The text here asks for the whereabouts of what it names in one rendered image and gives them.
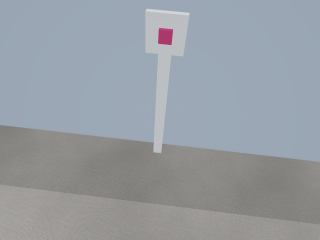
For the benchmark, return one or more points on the button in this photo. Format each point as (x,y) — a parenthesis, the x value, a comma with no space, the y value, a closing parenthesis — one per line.
(165,36)

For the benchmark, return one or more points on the panel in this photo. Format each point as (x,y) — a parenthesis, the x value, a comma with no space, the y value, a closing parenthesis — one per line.
(178,21)

